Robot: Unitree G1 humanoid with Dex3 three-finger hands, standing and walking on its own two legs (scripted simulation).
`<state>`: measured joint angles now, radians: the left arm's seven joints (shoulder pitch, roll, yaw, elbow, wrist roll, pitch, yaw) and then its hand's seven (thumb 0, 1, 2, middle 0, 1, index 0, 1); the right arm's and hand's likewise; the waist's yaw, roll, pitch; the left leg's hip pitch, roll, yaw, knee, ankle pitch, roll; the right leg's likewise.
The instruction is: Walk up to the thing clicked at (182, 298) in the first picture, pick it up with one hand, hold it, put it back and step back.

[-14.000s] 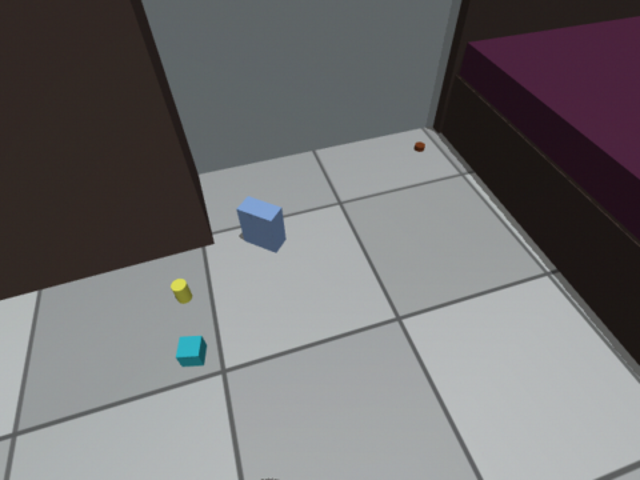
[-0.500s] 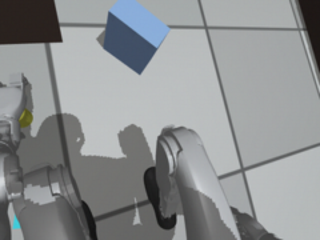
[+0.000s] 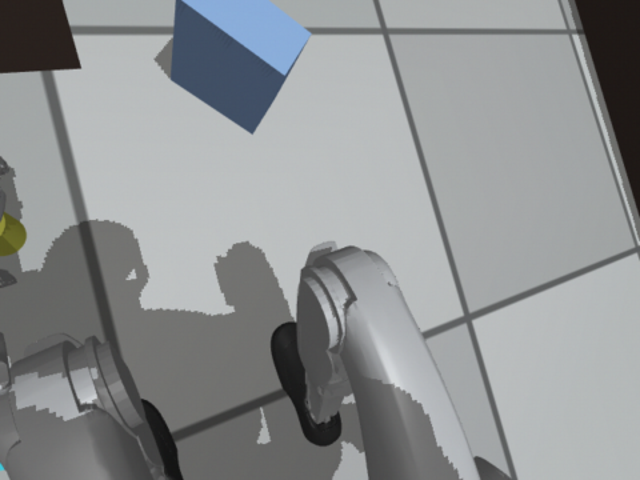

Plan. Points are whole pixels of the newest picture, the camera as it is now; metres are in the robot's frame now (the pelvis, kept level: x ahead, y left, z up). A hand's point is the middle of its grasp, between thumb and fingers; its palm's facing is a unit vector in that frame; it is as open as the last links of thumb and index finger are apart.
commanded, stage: close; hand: left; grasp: from above
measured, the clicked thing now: out of the picture +0.46 +0.26 -0.26
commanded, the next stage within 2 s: none
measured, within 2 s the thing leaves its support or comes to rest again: neither
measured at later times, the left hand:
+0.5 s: hand out of the picture +0.44 +0.27 -0.24, palm faces -0.48 -0.15 -0.86, open 13.2 cm
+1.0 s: hand out of the picture +0.45 +0.26 -0.24, palm faces -0.41 -0.14 -0.90, open 11.3 cm
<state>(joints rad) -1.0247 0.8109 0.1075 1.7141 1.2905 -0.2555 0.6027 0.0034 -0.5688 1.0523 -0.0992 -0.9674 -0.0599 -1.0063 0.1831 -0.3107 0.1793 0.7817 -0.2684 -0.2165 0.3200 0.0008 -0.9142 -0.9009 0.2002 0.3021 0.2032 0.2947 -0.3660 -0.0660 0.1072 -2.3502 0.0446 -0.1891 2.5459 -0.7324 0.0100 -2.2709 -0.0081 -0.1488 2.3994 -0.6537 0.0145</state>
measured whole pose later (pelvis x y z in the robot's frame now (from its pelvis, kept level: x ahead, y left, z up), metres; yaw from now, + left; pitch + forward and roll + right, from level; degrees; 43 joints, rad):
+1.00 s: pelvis -0.01 +0.00 +0.00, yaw -2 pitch +29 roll -12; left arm -1.06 0.84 0.17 1.79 1.26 -0.11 0.70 0.00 -0.12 0.81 -0.36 -0.90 -0.38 -0.88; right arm 0.13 -0.36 0.19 0.72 -0.28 -0.32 0.38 0.00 -0.91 -0.90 0.20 0.30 0.20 0.29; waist -0.40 -0.07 0.14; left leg -2.36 0.05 -0.21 2.55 -0.72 0.02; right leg -2.27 0.01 -0.16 2.38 -0.63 0.03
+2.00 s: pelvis +0.00 +0.00 +0.00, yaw -1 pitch +29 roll -12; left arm -1.02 0.83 0.09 1.75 1.26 -0.21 0.64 -0.05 0.29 0.46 -0.66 -0.68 -0.83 -0.65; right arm 0.15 -0.34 0.21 0.73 -0.27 -0.28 0.36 0.00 -0.91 -0.90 0.20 0.30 0.20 0.29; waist -0.37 -0.07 0.12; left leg -2.34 0.04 -0.21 2.54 -0.73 0.01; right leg -2.25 0.01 -0.16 2.38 -0.64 0.03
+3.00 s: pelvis -0.01 +0.00 +0.01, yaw -2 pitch +29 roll -13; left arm -1.03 0.81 0.08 1.72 1.24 -0.16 0.67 0.00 0.24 0.47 -0.75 -0.59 -0.88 -0.58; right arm 0.15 -0.34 0.22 0.72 -0.27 -0.32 0.37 0.00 -0.92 -0.90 0.20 0.30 0.20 0.29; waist -0.38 -0.09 0.12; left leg -2.33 0.04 -0.22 2.53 -0.73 0.01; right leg -2.24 0.01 -0.17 2.35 -0.63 0.03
